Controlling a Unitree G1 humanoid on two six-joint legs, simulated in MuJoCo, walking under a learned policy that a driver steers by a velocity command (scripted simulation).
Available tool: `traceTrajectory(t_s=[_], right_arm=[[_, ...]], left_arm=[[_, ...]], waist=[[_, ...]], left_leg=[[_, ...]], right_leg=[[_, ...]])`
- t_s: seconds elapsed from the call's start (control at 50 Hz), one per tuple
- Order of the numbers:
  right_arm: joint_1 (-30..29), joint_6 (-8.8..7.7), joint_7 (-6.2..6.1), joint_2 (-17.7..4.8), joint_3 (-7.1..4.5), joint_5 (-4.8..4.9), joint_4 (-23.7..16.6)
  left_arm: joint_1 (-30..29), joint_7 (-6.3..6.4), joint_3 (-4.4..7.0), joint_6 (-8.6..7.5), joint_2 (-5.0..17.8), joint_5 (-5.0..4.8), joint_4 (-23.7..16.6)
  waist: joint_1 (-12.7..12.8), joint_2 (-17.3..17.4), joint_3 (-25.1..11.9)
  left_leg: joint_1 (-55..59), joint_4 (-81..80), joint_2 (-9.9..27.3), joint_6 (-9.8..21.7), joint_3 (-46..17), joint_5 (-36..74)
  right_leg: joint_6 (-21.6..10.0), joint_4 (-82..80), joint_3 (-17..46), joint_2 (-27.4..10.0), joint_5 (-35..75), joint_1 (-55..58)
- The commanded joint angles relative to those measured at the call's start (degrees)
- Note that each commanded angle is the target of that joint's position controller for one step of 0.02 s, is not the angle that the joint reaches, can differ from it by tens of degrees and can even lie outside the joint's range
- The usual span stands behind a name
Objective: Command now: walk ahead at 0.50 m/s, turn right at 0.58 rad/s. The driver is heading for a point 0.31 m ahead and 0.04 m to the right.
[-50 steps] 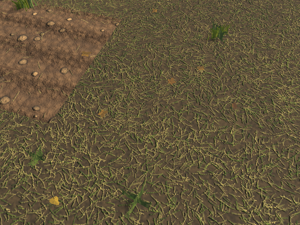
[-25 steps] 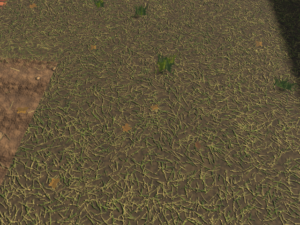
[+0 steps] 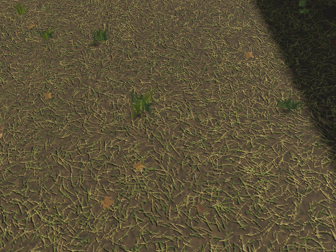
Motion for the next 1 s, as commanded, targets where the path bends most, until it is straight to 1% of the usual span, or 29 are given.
traceTrajectory(t_s=[0.02, 0.06, 0.08, 0.1, 0.12, 0.14, 0.16, 0.18, 0.2, 0.22, 0.24, 0.26, 0.28, 0.34, 0.38, 0.42, 0.5, 0.54, 0.56, 0.58, 0.6, 0.62, 0.64, 0.66, 0.68, 0.7, 0.72, 0.78, 1.0], right_arm=[[-8.05, -1.16, 0.18, -3.95, -0.27, 0.46, -6.21], [-8.52, -1.66, 0.14, -4.92, -0.28, 0.68, -7.18], [-6.48, -1.92, 0.03, -5.77, -0.48, 0.75, -6.93], [-2.56, -2.20, -0.25, -6.82, -0.85, 0.86, -5.97], [3.69, -2.59, -0.79, -8.35, -1.53, 0.89, -4.07], [11.72, -3.46, -1.53, -9.90, -2.17, 0.31, -2.07], [20.34, -3.98, -2.57, -13.97, -2.93, -1.12, -1.98], [17.26, -3.17, -2.42, -18.21, -4.00, -1.33, -2.53], [13.87, -2.50, -1.91, -12.54, -3.15, 0.38, -3.38], [10.62, -2.55, -1.69, -7.41, -1.79, 1.04, -3.68], [9.25, -2.68, -1.44, -4.84, -0.95, 0.95, -3.26], [9.78, -3.01, -1.51, -4.04, -0.57, 1.19, -2.47], [9.81, -3.28, -1.48, -4.30, -0.53, 1.37, -1.61], [10.66, -4.05, -1.18, -5.82, -0.76, 1.40, -0.08], [9.76, -3.72, -1.22, -5.91, -0.58, 1.15, 0.44], [9.09, -3.22, -1.17, -5.77, -0.34, 1.18, 1.01], [12.11, -1.97, -0.90, -7.10, -0.73, 1.38, 3.13], [11.50, -1.07, -1.17, -7.01, -0.70, 1.87, 3.57], [12.30, -0.70, -1.41, -6.31, -0.49, 1.71, 3.97], [14.05, -0.59, -1.51, -4.70, -0.03, 1.18, 3.81], [18.51, -0.38, -1.46, -2.34, 0.29, 0.75, 3.67], [20.65, 0.94, -2.09, -0.29, 1.09, 2.01, 6.11], [19.16, 1.61, -2.46, -2.10, 0.86, 1.91, 6.68], [16.87, 1.77, -2.46, -3.24, 0.46, 1.56, 6.75], [15.98, 1.80, -2.31, -3.94, 0.31, 1.51, 7.07], [15.93, 1.73, -2.16, -4.69, 0.09, 1.32, 7.42], [16.40, 1.55, -2.08, -4.29, 0.20, 1.35, 8.41], [16.12, 1.25, -2.42, -2.94, 0.44, 1.61, 10.37], [15.24, 1.91, -3.23, -2.10, 0.62, 1.58, 15.67]], left_arm=[[4.20, 0.51, 1.95, -0.34, 9.14, 0.41, -2.43], [3.85, 0.93, 2.12, -0.33, 9.92, 0.75, -2.98], [2.44, 1.16, 2.26, -0.39, 10.50, 0.86, -3.55], [0.25, 1.21, 2.42, -0.51, 11.24, 0.97, -4.30], [-1.18, 0.95, 2.54, -0.77, 11.83, 0.99, -4.81], [-1.80, 0.51, 2.31, -1.16, 11.08, 0.47, -4.72], [-0.05, 0.30, 0.94, -1.60, 6.14, -0.27, -6.52], [8.85, 0.65, 0.43, -1.16, 2.65, -1.94, -7.32], [8.56, 1.36, 0.92, -0.13, 7.38, 0.49, -4.73], [4.67, 1.09, 1.10, 0.24, 7.26, 0.90, -4.54], [2.05, 0.87, 0.87, 0.49, 6.22, 1.01, -5.02], [0.34, 0.47, 0.77, 0.99, 5.54, 1.36, -5.42], [0.64, 0.01, 0.59, 1.73, 4.87, 1.61, -5.47], [0.47, -0.45, 0.25, 2.81, 3.97, 1.26, -5.49], [-1.50, -0.51, -0.34, 3.19, 3.13, 1.42, -5.81], [-4.29, -0.65, -1.32, 3.48, 1.89, 1.49, -6.10], [-8.70, -0.26, -2.26, 3.49, 2.15, 1.19, -6.15], [-8.59, 0.11, -2.61, 2.86, 1.78, 1.38, -5.53], [-8.95, 0.42, -2.70, 2.40, 2.39, 1.75, -5.37], [-8.11, 0.99, -2.35, 1.89, 4.90, 2.18, -5.14], [-8.30, 1.50, -2.11, 1.58, 8.14, 2.16, -5.64], [-10.42, 1.76, -2.43, 1.99, 6.44, 0.33, -4.98], [-13.70, 1.60, -3.00, 2.01, 4.17, 0.35, -5.43], [-15.11, 1.51, -3.38, 1.97, 3.14, 0.45, -5.20], [-14.37, 1.59, -3.57, 2.00, 2.84, 0.67, -4.29], [-13.17, 1.86, -3.37, 1.88, 3.44, 0.33, -3.48], [-12.06, 1.91, -3.17, 1.78, 3.75, 0.08, -2.51], [-10.42, 2.02, -3.05, 1.41, 3.42, -0.01, -0.31], [-9.41, 2.43, -3.08, 1.54, 2.90, 0.07, 5.74]], waist=[[1.75, -6.07, -0.51], [1.21, -6.58, -0.55], [-0.22, -6.88, -0.81], [-2.39, -7.21, -1.71], [-5.11, -6.56, -4.50], [-9.26, -3.31, -8.51], [-11.12, 2.82, -17.42], [-5.19, 17.36, -22.25], [-3.87, 5.95, -17.16], [-3.72, 0.81, -10.40], [-3.44, -0.98, -7.43], [-3.52, 1.63, -6.12], [-2.79, 4.36, -5.71], [-1.59, 4.80, -7.69], [-1.10, 4.53, -7.63], [-1.39, 5.78, -7.41], [-3.74, 6.56, -7.27], [-2.82, 4.65, -6.11], [-2.56, 2.23, -5.28], [-3.28, -2.49, -6.28], [-6.74, -9.91, -6.41], [-6.06, -13.06, -6.93], [-6.71, -11.01, -3.36], [-6.35, -10.48, -2.15], [-6.05, -10.07, -2.04], [-5.65, -9.50, -1.62], [-5.28, -7.16, -1.24], [-4.66, -3.23, -1.93], [-4.52, -2.09, -1.19]], left_leg=[[0.14, -5.85, -3.67, 0.49, 2.59, 3.04], [3.09, -9.81, -4.54, 1.59, 1.59, 1.78], [7.01, -12.14, -5.04, 2.31, 1.07, 0.39], [13.51, -14.07, -6.13, 3.24, 1.18, -2.00], [22.04, -15.32, -7.75, 4.26, 1.88, -4.01], [32.42, -19.20, -5.71, 5.95, 1.03, -0.82], [45.37, -19.13, 8.33, 8.75, -11.85, -2.23], [53.59, -24.39, 21.21, 17.01, -36.99, 10.94], [47.38, -23.28, 19.01, 17.43, -35.67, 13.65], [40.31, -22.94, 16.00, 16.78, -25.15, 20.50], [36.21, -23.41, 12.99, 15.53, -17.41, 28.36], [34.28, -24.30, 10.52, 14.36, -12.23, 33.02], [32.00, -25.30, 8.73, 13.87, -8.68, 35.98], [30.45, -26.24, 7.98, 15.02, -4.28, 42.59], [29.13, -26.86, 7.34, 15.05, -1.59, 40.83], [26.65, -27.18, 5.56, 13.99, 1.53, 37.60], [26.52, -25.98, 5.71, 13.66, 0.40, 27.85], [24.64, -23.89, 5.46, 12.27, -0.89, 16.49], [22.74, -22.59, 4.30, 10.03, -1.32, 8.69], [20.20, -20.08, 2.30, 7.43, -0.56, -0.15], [18.01, -16.32, -2.75, 5.42, 2.88, -16.17], [24.93, -18.66, -4.54, 4.99, 3.71, -18.91], [27.61, -20.61, -4.58, 4.61, 3.22, -15.59], [28.97, -22.06, -4.48, 4.38, 2.94, -11.74], [30.24, -23.15, -3.59, 4.06, 2.36, -8.82], [30.15, -23.77, -2.61, 3.95, 1.74, -7.21], [29.03, -24.15, -2.11, 3.99, 1.43, -6.28], [28.75, -25.56, -1.64, 3.77, 1.06, -5.00], [31.05, -26.06, -0.87, 4.19, 0.82, -4.06]], right_leg=[[-6.09, -0.88, 11.10, -14.15, 28.06, 2.04], [-5.11, 1.26, 13.12, -15.39, 29.75, 3.49], [-4.07, 2.55, 13.87, -15.74, 30.55, 2.80], [-2.81, 5.04, 13.93, -15.50, 33.85, 0.78], [-1.67, 10.96, 13.63, -14.14, 38.62, -0.88], [0.02, 22.60, 10.01, -10.15, 38.50, -3.57], [1.64, 39.16, 5.52, -6.33, 20.84, -10.55], [3.59, 53.42, -0.05, 2.89, -19.40, -25.59], [3.20, 57.92, 1.61, -2.50, -16.30, -28.24], [3.85, 57.28, 1.05, -3.68, -12.45, -27.67], [4.48, 54.98, 0.49, -5.11, -10.65, -27.20], [4.99, 52.28, 0.42, -6.21, -9.75, -26.84], [5.68, 50.76, -0.04, -6.16, -9.15, -25.19], [6.72, 47.02, -0.45, -4.50, -6.68, -22.90], [7.15, 40.53, -1.49, -5.17, -4.70, -22.24], [7.30, 31.86, -3.70, -6.39, -1.09, -18.17], [7.03, 21.08, -6.65, -7.02, 1.97, -12.42], [5.89, 12.22, -7.17, -7.25, 5.35, -7.67], [5.22, 5.92, -5.11, -8.43, 9.01, -4.22], [4.32, 3.87, 1.79, -14.90, 16.07, 0.42], [1.60, 4.11, 10.85, -24.18, 30.25, 2.10], [-3.61, 2.17, 11.24, -25.20, 23.47, -6.72], [-1.95, 0.52, 9.86, -21.45, 15.14, -10.99], [0.42, 0.19, 7.60, -18.17, 10.06, -12.30], [1.80, -0.03, 6.13, -16.30, 8.62, -12.29], [2.64, 0.08, 4.93, -15.01, 7.86, -11.81], [2.97, 0.61, 3.84, -14.21, 9.08, -9.97], [2.67, 2.76, 2.85, -14.08, 15.37, -6.28], [2.79, 1.96, 1.77, -13.25, 15.50, -6.54]])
